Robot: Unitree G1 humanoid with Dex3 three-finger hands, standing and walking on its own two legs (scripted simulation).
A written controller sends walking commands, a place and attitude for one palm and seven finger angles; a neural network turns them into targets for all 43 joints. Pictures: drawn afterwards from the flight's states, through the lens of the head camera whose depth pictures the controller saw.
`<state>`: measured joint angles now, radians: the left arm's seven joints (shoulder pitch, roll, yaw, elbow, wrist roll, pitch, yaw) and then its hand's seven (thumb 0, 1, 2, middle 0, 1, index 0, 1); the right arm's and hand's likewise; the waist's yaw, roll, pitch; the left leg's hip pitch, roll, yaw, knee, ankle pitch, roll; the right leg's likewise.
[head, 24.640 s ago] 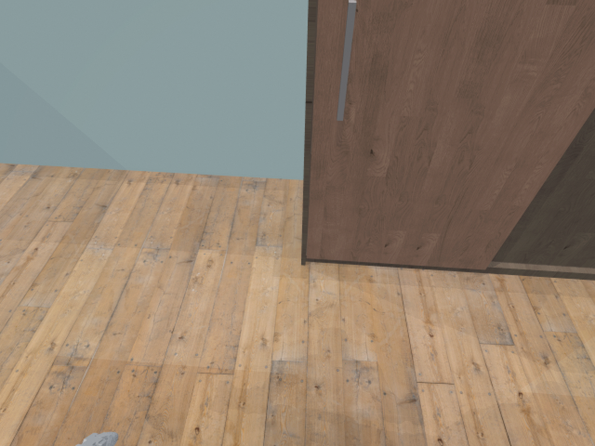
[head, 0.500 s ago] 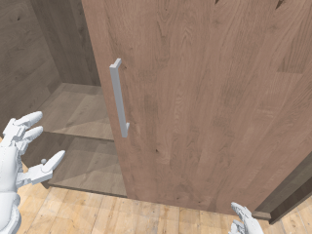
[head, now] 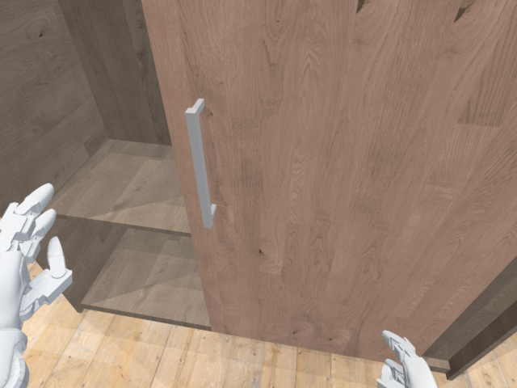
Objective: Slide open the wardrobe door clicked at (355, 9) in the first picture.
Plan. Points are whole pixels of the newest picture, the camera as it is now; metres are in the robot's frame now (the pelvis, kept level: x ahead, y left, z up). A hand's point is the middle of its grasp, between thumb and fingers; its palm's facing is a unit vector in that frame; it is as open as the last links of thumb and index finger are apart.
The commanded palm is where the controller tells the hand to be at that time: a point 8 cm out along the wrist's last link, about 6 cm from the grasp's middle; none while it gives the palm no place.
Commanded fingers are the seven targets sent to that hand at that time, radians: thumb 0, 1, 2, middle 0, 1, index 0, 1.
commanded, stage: draw the hand back to the body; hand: left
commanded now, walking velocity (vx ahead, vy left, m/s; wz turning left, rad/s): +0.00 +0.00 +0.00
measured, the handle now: (204, 170) +0.47 +0.18 +0.10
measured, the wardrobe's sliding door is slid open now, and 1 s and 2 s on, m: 0.56 0.56 0.56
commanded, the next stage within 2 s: step back with the hand held close in 0.02 s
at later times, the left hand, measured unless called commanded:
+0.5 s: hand (71, 264) +0.20 +0.27 +0.15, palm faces +0.31 -0.83 -0.46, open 7.4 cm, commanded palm +0.14 +0.32 +0.17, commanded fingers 0.00 0.90 0.90 -0.20 -0.30 -0.20 -0.30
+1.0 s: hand out of the picture +0.12 +0.34 +0.15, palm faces +0.42 -0.79 -0.45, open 7.4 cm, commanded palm +0.06 +0.38 +0.17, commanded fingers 0.00 0.90 0.90 -0.20 -0.30 -0.20 -0.30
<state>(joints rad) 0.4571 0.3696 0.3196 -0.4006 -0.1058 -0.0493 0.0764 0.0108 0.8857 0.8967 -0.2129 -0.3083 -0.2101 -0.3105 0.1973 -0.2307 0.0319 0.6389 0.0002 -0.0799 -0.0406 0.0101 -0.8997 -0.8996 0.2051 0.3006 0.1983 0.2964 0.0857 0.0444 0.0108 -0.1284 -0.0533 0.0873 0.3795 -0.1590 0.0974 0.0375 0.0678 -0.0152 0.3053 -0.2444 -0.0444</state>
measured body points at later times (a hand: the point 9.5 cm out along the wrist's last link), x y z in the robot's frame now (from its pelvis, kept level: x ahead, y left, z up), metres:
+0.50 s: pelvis -0.01 +0.03 -0.01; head -0.01 +0.03 +0.44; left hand +0.18 +0.32 +0.17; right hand +0.16 -0.23 -0.07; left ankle +0.04 +0.05 -0.74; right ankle -0.04 -0.09 -0.74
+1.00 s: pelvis -0.07 +0.07 -0.01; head -0.05 +0.10 +0.44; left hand +0.10 +0.38 +0.18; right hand +0.11 -0.16 -0.08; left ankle +0.04 +0.05 -0.74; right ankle -0.07 -0.08 -0.74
